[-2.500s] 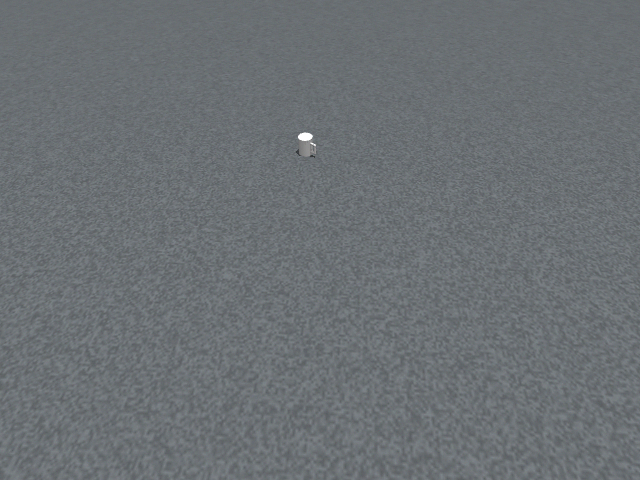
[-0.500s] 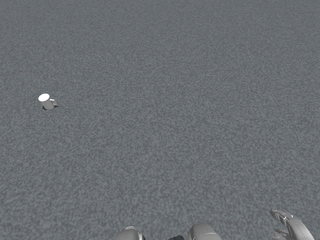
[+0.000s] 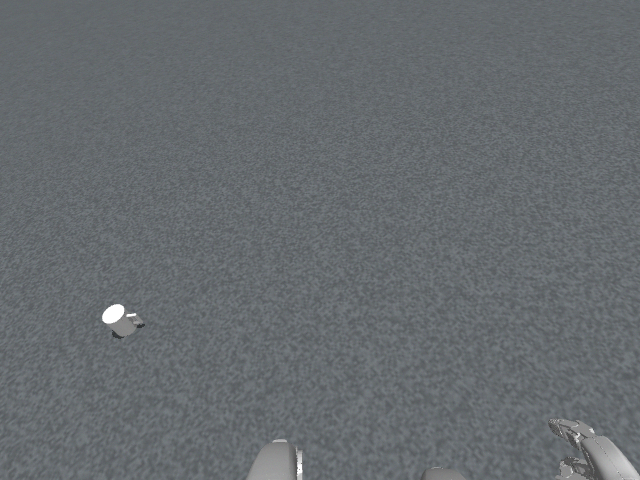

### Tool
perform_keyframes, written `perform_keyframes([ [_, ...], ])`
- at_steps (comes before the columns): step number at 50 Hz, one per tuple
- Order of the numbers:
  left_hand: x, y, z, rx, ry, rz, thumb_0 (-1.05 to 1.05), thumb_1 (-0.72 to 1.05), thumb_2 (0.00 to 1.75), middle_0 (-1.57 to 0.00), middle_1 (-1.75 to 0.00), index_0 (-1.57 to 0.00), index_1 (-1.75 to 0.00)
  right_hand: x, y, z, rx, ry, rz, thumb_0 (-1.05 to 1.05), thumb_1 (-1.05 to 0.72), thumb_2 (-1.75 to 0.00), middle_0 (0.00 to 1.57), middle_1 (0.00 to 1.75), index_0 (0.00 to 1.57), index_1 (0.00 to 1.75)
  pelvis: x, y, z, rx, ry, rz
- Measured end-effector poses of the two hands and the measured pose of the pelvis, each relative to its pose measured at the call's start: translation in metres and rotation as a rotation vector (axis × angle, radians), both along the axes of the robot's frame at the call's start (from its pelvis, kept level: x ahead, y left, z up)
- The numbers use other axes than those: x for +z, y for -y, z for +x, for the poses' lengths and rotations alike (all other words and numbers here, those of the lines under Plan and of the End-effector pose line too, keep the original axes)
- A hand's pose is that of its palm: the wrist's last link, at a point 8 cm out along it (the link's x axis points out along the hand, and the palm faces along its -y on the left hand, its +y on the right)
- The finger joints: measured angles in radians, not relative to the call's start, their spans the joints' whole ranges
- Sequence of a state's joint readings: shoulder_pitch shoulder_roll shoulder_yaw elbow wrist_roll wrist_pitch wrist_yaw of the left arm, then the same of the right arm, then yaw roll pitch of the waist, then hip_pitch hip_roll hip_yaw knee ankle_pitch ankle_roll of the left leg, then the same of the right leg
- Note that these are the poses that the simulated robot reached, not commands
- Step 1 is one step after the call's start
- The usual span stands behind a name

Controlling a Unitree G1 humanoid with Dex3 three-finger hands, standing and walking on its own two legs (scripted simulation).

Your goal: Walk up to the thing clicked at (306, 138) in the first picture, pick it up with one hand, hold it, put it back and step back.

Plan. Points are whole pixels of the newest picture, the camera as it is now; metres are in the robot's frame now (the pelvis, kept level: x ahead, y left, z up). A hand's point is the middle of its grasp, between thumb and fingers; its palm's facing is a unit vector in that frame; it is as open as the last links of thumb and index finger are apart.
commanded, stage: walk up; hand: left
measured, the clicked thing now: (124, 320) +0.80 +0.78 -0.69
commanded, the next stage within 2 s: none
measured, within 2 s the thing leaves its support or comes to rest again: neither
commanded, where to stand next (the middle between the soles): +0.33 +0.93 m, yaw -43 degrees
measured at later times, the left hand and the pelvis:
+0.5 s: hand (13, 399) +0.31 +0.53 -0.11, palm faces -0.30 -0.77 -0.56, open 7.3 cm; pelvis +0.14 +0.27 +0.00, yaw -13 degrees
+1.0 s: hand out of the picture +0.41 +0.82 -0.14, palm faces -0.32 -0.72 -0.62, open 7.4 cm; pelvis +0.20 +0.54 -0.02, yaw -23 degrees
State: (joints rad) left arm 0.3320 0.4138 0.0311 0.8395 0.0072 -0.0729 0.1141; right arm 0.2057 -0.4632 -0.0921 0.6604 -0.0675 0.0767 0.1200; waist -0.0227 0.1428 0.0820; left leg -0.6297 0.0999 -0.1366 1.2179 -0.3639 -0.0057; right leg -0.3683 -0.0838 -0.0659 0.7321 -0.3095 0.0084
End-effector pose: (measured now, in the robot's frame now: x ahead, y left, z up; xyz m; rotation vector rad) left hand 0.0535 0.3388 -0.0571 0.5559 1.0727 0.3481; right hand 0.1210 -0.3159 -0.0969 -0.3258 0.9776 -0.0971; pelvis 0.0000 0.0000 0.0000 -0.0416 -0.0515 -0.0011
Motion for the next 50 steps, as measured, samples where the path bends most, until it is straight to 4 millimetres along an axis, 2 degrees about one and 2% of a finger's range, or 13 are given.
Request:
perform_keyframes([
  [3, -0.003, -0.041, 0.005, -0.025, -0.065, 0.006, 0.00, 0.90, 0.90, -0.21, -0.30, -0.21, -0.30, 0.007, -0.025, 0.032, -0.020, 0.065, -0.017, 0.01, -0.91, -0.90, 0.20, 0.30, 0.20, 0.30, -0.004, -0.040, 0.018, -0.028, -0.014, 0.000],
  [7, -0.017, -0.116, 0.026, -0.047, -0.116, 0.030, 0.01, 0.89, 0.90, -0.22, -0.30, -0.22, -0.30, 0.007, -0.066, 0.054, -0.062, 0.069, -0.070, 0.01, -0.91, -0.90, 0.20, 0.30, 0.20, 0.30, -0.018, -0.101, 0.046, -0.072, -0.043, -0.009],
  [10, -0.035, -0.177, 0.058, -0.059, -0.160, 0.070, 0.01, 0.89, 0.90, -0.21, -0.30, -0.22, -0.30, 0.002, -0.105, 0.049, -0.112, 0.055, -0.112, 0.01, -0.91, -0.90, 0.20, 0.30, 0.20, 0.30, -0.032, -0.142, 0.063, -0.105, -0.048, 0.021],
  [12, -0.040, -0.200, 0.086, -0.060, -0.168, 0.081, 0.01, 0.90, 0.90, -0.21, -0.30, -0.21, -0.30, 0.000, -0.133, 0.031, -0.156, 0.008, -0.109, 0.00, -0.91, -0.90, 0.20, 0.30, 0.20, 0.30, -0.029, -0.162, 0.073, -0.129, -0.049, 0.010],
  [19, -0.021, -0.213, 0.192, -0.209, -0.113, -0.021, 0.01, 0.90, 0.90, -0.21, -0.30, -0.21, -0.30, 0.009, -0.215, -0.036, -0.330, -0.214, -0.063, 0.01, -0.91, -0.90, 0.20, 0.30, 0.20, 0.30, 0.008, -0.219, 0.109, -0.179, -0.071, 0.023],
  [22, -0.014, -0.217, 0.230, -0.278, -0.100, -0.032, 0.01, 0.90, 0.90, -0.21, -0.30, -0.21, -0.30, 0.005, -0.241, -0.050, -0.388, -0.252, -0.052, 0.01, -0.90, -0.90, 0.20, 0.30, 0.20, 0.30, 0.010, -0.243, 0.123, -0.204, -0.074, 0.032],
  [25, -0.011, -0.227, 0.260, -0.335, -0.063, -0.020, 0.00, 0.90, 0.90, -0.21, -0.30, -0.21, -0.30, -0.009, -0.263, -0.051, -0.431, -0.262, -0.038, 0.01, -0.90, -0.90, 0.20, 0.30, 0.20, 0.30, 0.002, -0.266, 0.136, -0.233, -0.071, 0.039],
  [30, -0.009, -0.271, 0.274, -0.325, -0.001, 0.027, 0.00, 0.90, 0.90, -0.21, -0.30, -0.21, -0.30, -0.029, -0.303, -0.016, -0.420, -0.216, -0.016, 0.01, -0.91, -0.90, 0.20, 0.30, 0.20, 0.30, -0.010, -0.306, 0.145, -0.266, -0.022, -0.017],
  [36, 0.004, -0.330, 0.287, -0.331, 0.042, 0.036, 0.00, 0.90, 0.90, -0.21, -0.30, -0.21, -0.30, -0.018, -0.350, 0.040, -0.356, -0.097, 0.005, 0.01, -0.91, -0.90, 0.20, 0.30, 0.20, 0.30, -0.005, -0.367, 0.161, -0.291, -0.006, 0.019],
  [41, -0.005, -0.401, 0.314, -0.402, 0.026, 0.056, 0.00, 0.89, 0.90, -0.21, -0.30, -0.21, -0.30, -0.014, -0.391, 0.067, -0.367, -0.019, -0.054, 0.01, -0.91, -0.90, 0.20, 0.30, 0.20, 0.30, -0.021, -0.434, 0.176, -0.336, -0.031, 0.021],
  [44, -0.022, -0.457, 0.334, -0.419, 0.024, 0.069, 0.00, 0.89, 0.90, -0.21, -0.30, -0.21, -0.30, -0.018, -0.428, 0.069, -0.388, -0.030, -0.109, 0.01, -0.91, -0.90, 0.20, 0.30, 0.20, 0.30, -0.037, -0.482, 0.183, -0.357, -0.027, 0.035],
  [46, -0.032, -0.488, 0.344, -0.391, 0.010, 0.081, 0.00, 0.90, 0.90, -0.21, -0.30, -0.21, -0.30, -0.019, -0.462, 0.060, -0.399, -0.052, -0.120, 0.01, -0.91, -0.90, 0.20, 0.30, 0.20, 0.30, -0.040, -0.507, 0.188, -0.393, -0.008, 0.045],
  [50, -0.037, -0.514, 0.357, -0.378, -0.044, 0.049, 0.01, 0.90, 0.90, -0.21, -0.30, -0.21, -0.30, -0.013, -0.528, 0.028, -0.477, -0.145, -0.078, 0.01, -0.91, -0.90, 0.20, 0.30, 0.20, 0.30, -0.023, -0.541, 0.198, -0.395, -0.032, -0.005],
])
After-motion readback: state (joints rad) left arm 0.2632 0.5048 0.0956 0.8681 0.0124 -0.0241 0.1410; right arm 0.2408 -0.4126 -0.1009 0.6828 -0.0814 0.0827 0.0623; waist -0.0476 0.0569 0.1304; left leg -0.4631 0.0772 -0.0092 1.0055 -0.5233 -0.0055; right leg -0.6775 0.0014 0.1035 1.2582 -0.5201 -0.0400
